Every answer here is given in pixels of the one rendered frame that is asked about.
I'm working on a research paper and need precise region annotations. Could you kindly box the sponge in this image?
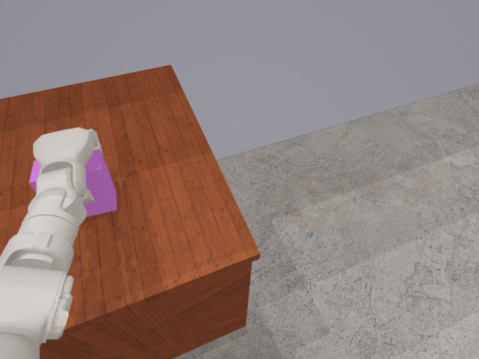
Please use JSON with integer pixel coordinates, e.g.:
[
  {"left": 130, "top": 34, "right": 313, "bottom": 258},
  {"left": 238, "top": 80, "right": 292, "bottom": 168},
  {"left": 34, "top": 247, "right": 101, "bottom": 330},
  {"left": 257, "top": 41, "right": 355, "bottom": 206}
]
[{"left": 29, "top": 150, "right": 118, "bottom": 217}]

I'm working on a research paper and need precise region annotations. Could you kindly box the table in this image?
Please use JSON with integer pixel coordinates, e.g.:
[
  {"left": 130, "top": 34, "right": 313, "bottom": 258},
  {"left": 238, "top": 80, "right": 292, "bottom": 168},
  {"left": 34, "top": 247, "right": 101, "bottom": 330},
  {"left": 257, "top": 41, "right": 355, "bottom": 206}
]
[{"left": 0, "top": 65, "right": 260, "bottom": 359}]

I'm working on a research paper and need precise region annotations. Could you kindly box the robot left upper arm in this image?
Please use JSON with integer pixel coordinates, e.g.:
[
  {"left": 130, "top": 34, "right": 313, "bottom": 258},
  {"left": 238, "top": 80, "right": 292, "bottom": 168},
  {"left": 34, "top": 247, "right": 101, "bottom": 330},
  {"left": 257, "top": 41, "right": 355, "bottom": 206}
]
[{"left": 0, "top": 265, "right": 74, "bottom": 359}]

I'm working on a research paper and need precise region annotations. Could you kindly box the left robot hand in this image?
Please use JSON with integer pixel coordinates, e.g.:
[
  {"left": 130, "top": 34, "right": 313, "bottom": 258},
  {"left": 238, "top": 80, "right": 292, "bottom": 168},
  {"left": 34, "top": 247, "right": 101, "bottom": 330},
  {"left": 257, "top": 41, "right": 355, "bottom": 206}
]
[{"left": 33, "top": 127, "right": 103, "bottom": 205}]

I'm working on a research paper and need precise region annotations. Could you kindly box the robot left forearm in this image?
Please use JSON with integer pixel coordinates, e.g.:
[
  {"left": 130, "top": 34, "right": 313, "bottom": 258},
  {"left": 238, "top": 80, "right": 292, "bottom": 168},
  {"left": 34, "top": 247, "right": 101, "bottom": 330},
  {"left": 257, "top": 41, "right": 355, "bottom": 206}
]
[{"left": 0, "top": 157, "right": 87, "bottom": 273}]

